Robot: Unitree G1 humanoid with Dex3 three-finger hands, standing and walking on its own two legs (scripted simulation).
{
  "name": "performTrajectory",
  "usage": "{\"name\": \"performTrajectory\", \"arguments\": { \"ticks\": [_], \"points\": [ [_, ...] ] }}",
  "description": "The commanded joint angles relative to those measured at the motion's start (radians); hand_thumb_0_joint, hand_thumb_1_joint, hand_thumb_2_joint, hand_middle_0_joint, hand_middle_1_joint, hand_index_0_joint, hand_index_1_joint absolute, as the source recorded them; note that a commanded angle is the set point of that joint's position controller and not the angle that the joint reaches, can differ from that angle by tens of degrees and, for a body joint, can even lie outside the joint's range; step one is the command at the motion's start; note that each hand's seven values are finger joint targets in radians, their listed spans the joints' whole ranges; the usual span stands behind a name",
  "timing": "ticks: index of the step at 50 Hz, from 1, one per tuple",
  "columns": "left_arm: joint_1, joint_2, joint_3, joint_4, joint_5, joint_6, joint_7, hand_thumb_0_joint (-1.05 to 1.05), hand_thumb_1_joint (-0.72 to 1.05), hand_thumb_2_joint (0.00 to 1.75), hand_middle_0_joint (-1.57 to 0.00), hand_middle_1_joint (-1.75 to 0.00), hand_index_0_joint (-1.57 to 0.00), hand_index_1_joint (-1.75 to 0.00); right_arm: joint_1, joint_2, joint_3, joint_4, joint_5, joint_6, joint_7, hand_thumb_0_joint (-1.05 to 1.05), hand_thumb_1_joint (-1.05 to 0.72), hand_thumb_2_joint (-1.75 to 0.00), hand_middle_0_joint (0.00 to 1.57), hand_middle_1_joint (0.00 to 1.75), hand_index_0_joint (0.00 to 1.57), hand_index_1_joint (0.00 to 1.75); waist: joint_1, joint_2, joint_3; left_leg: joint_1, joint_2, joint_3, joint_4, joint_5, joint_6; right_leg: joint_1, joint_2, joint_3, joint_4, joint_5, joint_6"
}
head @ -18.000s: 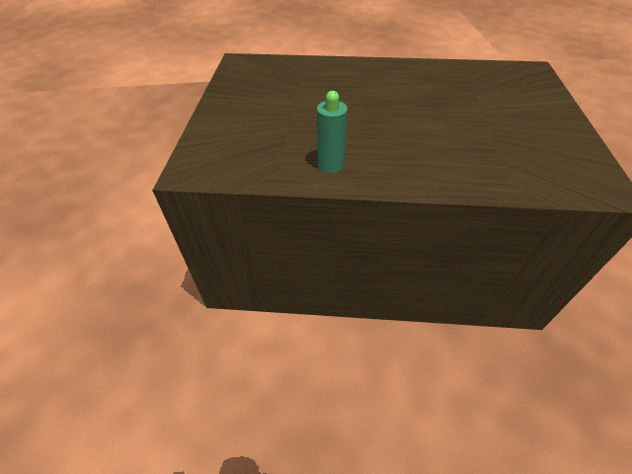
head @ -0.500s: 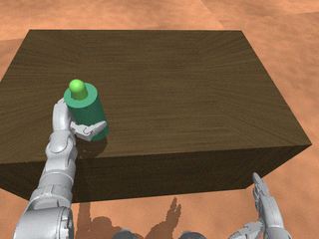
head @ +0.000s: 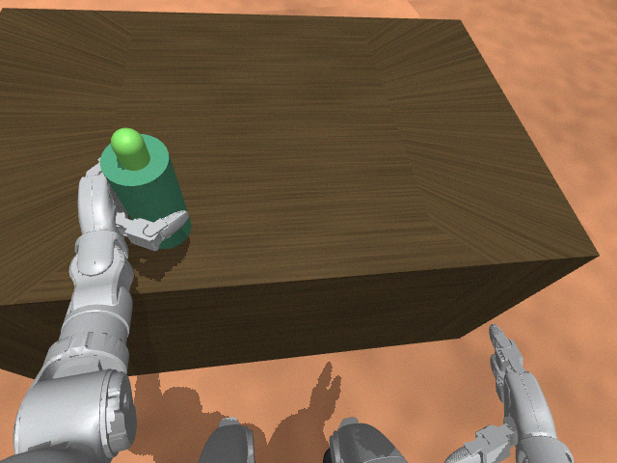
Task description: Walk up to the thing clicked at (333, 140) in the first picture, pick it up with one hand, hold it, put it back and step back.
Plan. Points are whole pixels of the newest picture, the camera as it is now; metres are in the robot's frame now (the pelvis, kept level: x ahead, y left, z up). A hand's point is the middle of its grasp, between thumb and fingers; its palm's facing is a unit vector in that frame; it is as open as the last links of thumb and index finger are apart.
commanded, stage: lower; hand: left
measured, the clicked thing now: (149, 189) +0.45 +0.18 +0.06
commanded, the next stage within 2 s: loosen in 0.64 s
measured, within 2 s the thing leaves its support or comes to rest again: rests again in 1.26 s
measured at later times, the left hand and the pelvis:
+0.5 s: hand (164, 219) +0.47 +0.19 -0.03, palm faces +0.15 -0.99 -0.01, open 10.3 cm; pelvis +0.00 +0.00 -0.03, yaw +0 degrees
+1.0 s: hand (161, 214) +0.47 +0.19 -0.03, palm faces +0.14 -0.99 +0.01, open 10.3 cm; pelvis -0.01 +0.00 -0.04, yaw +0 degrees
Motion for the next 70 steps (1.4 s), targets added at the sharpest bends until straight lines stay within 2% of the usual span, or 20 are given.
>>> {"name": "performTrajectory", "arguments": {
  "ticks": [1,2,6,18,19,21,22,23,25,26,30,38,48,49,51,55,57,61,65,70],
  "points": [
    [-0.647,0.26,0.05,-0.384,-0.04,-0.141,-0.026,0.0,-0.04,1.32,-1.27,-1.44,-1.28,-1.45,-0.007,-0.17,-0.086,-0.214,0.003,-0.044,-0.016,0.0,0.55,-0.05,0.05,0.05,0.05,0.05,-0.009,0.242,-0.612,0.522,-0.006,-0.041,-0.071,0.375,-0.001,0.049,0.012,-0.02,-0.081,0.336,-0.035],
    [-0.664,0.204,0.011,-0.358,-0.044,-0.136,-0.034,0.0,-0.03,1.32,-1.27,-1.43,-1.28,-1.45,0.015,-0.152,-0.083,-0.186,0.005,-0.041,-0.016,0.0,0.55,-0.05,0.05,0.05,0.05,0.05,-0.028,0.224,-0.587,0.517,-0.003,-0.043,-0.068,0.37,0.001,0.025,0.015,-0.023,-0.078,0.329,-0.034],
    [-0.619,0.209,0.031,-0.262,-0.039,-0.14,-0.037,0.0,-0.01,1.28,-1.25,-1.39,-1.25,-1.42,0.01,-0.146,-0.06,-0.209,0.002,-0.036,-0.009,0.0,0.55,-0.05,0.05,0.05,0.05,0.05,-0.027,0.172,-0.539,0.443,-0.003,-0.05,-0.051,0.366,0.003,0.014,0.016,-0.03,-0.056,0.328,-0.035],
    [-0.594,0.349,0.135,-0.275,-0.026,-0.231,-0.02,0.0,-0.01,1.27,-1.23,-1.38,-1.23,-1.4,0.037,-0.212,-0.11,-0.349,-0.012,-0.011,0.006,0.0,0.53,-0.06,0.05,0.05,0.05,0.05,-0.035,0.231,-0.653,0.383,-0.015,-0.051,0.038,0.39,0.013,0.007,0.017,-0.013,0.023,0.367,-0.032],
    [-0.661,0.329,0.109,-0.357,-0.024,-0.246,-0.014,0.0,0.01,1.27,-1.24,-1.38,-1.24,-1.4,0.042,-0.16,-0.069,-0.345,-0.013,-0.011,0.011,0.0,0.53,-0.06,0.05,0.05,0.05,0.05,-0.031,0.251,-0.664,0.368,-0.018,-0.05,0.041,0.374,0.013,0.012,0.018,-0.012,0.027,0.368,-0.033],
    [-0.61,0.365,0.136,-0.305,-0.016,-0.25,-0.005,0.0,-0.01,1.27,-1.24,-1.39,-1.24,-1.41,0.046,-0.199,-0.107,-0.324,-0.016,-0.009,0.009,0.0,0.53,-0.06,0.05,0.05,0.05,0.05,-0.031,0.276,-0.654,0.363,-0.017,-0.051,0.05,0.369,0.009,-0.013,0.018,-0.014,0.042,0.349,-0.036],
    [-0.641,0.334,0.108,-0.364,-0.017,-0.26,-0.003,0.0,0.0,1.26,-1.23,-1.37,-1.23,-1.4,0.039,-0.159,-0.069,-0.346,-0.017,-0.012,0.015,0.0,0.53,-0.06,0.05,0.05,0.05,0.05,-0.037,0.285,-0.694,0.382,-0.016,-0.052,0.063,0.397,0.011,-0.002,0.019,-0.012,0.047,0.382,-0.033],
    [-0.595,0.337,0.123,-0.288,-0.014,-0.252,-0.002,0.0,-0.01,1.27,-1.23,-1.38,-1.23,-1.41,0.042,-0.22,-0.125,-0.333,-0.02,-0.008,0.01,0.0,0.52,-0.06,0.05,0.05,0.05,0.05,-0.05,0.276,-0.669,0.372,-0.012,-0.06,0.058,0.374,0.006,-0.038,0.02,-0.019,0.058,0.335,-0.039],
    [-0.662,0.313,0.091,-0.374,-0.013,-0.268,-0.006,0.0,-0.01,1.27,-1.24,-1.38,-1.23,-1.41,0.039,-0.148,-0.06,-0.338,-0.022,-0.012,0.019,0.0,0.53,-0.06,0.05,0.05,0.05,0.05,-0.052,0.34,-0.713,0.413,-0.008,-0.065,0.077,0.43,-0.003,-0.062,0.02,-0.024,0.073,0.358,-0.041],
    [-0.614,0.325,0.102,-0.323,-0.008,-0.26,-0.008,0.0,-0.03,1.26,-1.24,-1.37,-1.24,-1.41,0.041,-0.194,-0.097,-0.343,-0.024,-0.009,0.013,0.0,0.52,-0.06,0.05,0.05,0.05,0.05,-0.06,0.313,-0.708,0.414,-0.004,-0.07,0.08,0.437,-0.001,-0.075,0.023,-0.026,0.072,0.354,-0.04],
    [-0.579,0.284,0.082,-0.193,0.0,-0.241,-0.024,0.0,0.07,1.29,-1.26,-1.39,-1.26,-1.41,0.063,-0.204,-0.101,-0.31,-0.023,0.004,0.014,0.0,0.54,-0.06,0.05,0.05,0.05,0.05,-0.076,0.262,-0.601,0.339,-0.006,-0.07,0.079,0.357,0.002,-0.123,0.027,-0.03,0.069,0.306,-0.039],
    [-0.603,0.275,0.089,-0.153,-0.005,-0.252,-0.033,0.0,0.13,1.26,-1.36,-1.43,-1.39,-1.42,0.06,-0.207,-0.106,-0.367,-0.02,0.002,0.022,0.0,0.55,-0.05,0.05,0.05,0.05,0.05,-0.094,0.236,-0.61,0.294,-0.006,-0.077,0.102,0.33,0.004,-0.158,0.031,-0.042,0.1,0.283,-0.042],
    [-0.644,0.294,0.082,-0.141,0.002,-0.254,-0.044,0.0,-0.35,0.6,-1.03,-0.94,-1.08,-0.9,0.095,-0.191,-0.093,-0.379,-0.014,0.006,0.015,0.0,0.53,-0.04,0.05,0.05,0.05,0.05,-0.096,0.236,-0.588,0.227,-0.018,-0.057,0.104,0.205,0.015,-0.158,0.029,-0.024,0.095,0.228,-0.038],
    [-0.61,0.326,0.118,-0.101,0.006,-0.249,-0.041,0.0,-0.4,0.6,-0.95,-0.86,-1.0,-0.83,0.091,-0.214,-0.105,-0.392,-0.016,0.008,0.013,0.0,0.53,-0.05,0.05,0.05,0.05,0.05,-0.091,0.216,-0.586,0.219,-0.015,-0.062,0.1,0.208,0.013,-0.157,0.03,-0.03,0.098,0.219,-0.041],
    [-0.649,0.319,0.096,-0.154,0.012,-0.25,-0.045,0.0,-0.48,0.46,-0.81,-0.71,-0.84,-0.69,0.088,-0.202,-0.097,-0.397,-0.016,0.006,0.017,0.0,0.53,-0.04,0.05,0.05,0.05,0.05,-0.09,0.258,-0.602,0.239,-0.017,-0.059,0.096,0.176,0.009,-0.168,0.028,-0.027,0.098,0.194,-0.043],
    [-0.568,0.301,0.099,-0.016,0.03,-0.218,-0.045,0.0,-0.58,0.27,-0.68,-0.53,-0.7,-0.51,0.068,-0.208,-0.099,-0.395,-0.018,0.011,0.017,0.0,0.53,-0.04,0.05,0.05,0.05,0.05,-0.087,0.243,-0.55,0.201,-0.011,-0.067,0.094,0.175,0.005,-0.199,0.03,-0.038,0.103,0.174,-0.047],
    [-0.494,0.275,0.1,0.085,0.033,-0.191,-0.043,0.0,-0.58,0.23,-0.63,-0.46,-0.65,-0.44,0.062,-0.23,-0.11,-0.412,-0.016,0.013,0.017,0.0,0.54,-0.04,0.05,0.05,0.05,0.05,-0.098,0.194,-0.523,0.172,-0.011,-0.064,0.102,0.176,0.013,-0.195,0.032,-0.035,0.097,0.19,-0.042],
    [-0.52,0.274,0.101,0.037,0.027,-0.178,-0.045,0.0,-0.58,0.2,-0.55,-0.4,-0.57,-0.38,0.086,-0.21,-0.095,-0.42,-0.015,0.022,0.02,0.0,0.55,-0.04,0.05,0.05,0.05,0.05,-0.08,0.189,-0.533,0.168,-0.009,-0.07,0.085,0.17,0.007,-0.189,0.036,-0.044,0.1,0.167,-0.047],
    [-0.523,0.289,0.117,0.004,0.017,-0.184,-0.043,0.0,-0.54,0.17,-0.48,-0.34,-0.5,-0.32,0.092,-0.222,-0.109,-0.426,-0.013,0.015,0.015,0.0,0.55,-0.04,0.05,0.05,0.05,0.05,-0.088,0.154,-0.49,0.115,-0.015,-0.06,0.079,0.105,0.012,-0.174,0.036,-0.033,0.091,0.143,-0.039],
    [-0.555,0.279,0.098,-0.062,0.012,-0.19,-0.049,0.0,-0.54,0.07,-0.33,-0.18,-0.33,-0.17,0.13,-0.211,-0.108,-0.415,-0.008,0.007,0.009,0.0,0.54,-0.05,0.05,0.05,0.05,0.05,-0.102,0.162,-0.551,0.171,-0.016,-0.053,0.1,0.167,0.02,-0.172,0.034,-0.024,0.092,0.201,-0.033]
  ]
}}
